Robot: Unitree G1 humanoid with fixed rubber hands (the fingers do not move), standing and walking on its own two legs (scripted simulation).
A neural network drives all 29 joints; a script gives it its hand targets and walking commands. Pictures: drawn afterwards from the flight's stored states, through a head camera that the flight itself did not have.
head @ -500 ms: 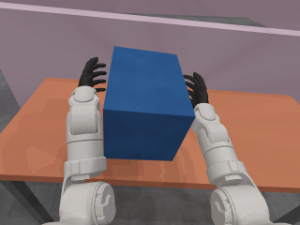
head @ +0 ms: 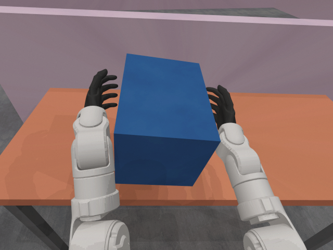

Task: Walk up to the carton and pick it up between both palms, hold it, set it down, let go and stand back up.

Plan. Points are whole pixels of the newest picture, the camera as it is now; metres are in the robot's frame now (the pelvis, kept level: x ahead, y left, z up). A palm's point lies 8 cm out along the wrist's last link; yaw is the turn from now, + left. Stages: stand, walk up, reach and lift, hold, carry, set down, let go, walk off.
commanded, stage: hold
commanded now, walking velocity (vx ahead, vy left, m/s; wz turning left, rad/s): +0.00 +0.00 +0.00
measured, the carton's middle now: (159, 119) +0.40 +0.00 +0.13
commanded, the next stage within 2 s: set down in 1.62 s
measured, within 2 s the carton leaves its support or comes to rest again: neither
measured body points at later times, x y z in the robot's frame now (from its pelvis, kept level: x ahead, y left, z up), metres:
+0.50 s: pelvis +0.00 +0.00 +0.00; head -0.04 +0.03 +0.45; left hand +0.38 +0.15 +0.22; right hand +0.38 -0.14 +0.18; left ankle +0.03 +0.12 -0.75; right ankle +0.02 -0.12 -0.75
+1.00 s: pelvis +0.00 +0.00 +0.00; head -0.05 +0.02 +0.45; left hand +0.36 +0.14 +0.21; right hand +0.36 -0.14 +0.17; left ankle +0.03 +0.12 -0.75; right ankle +0.02 -0.12 -0.75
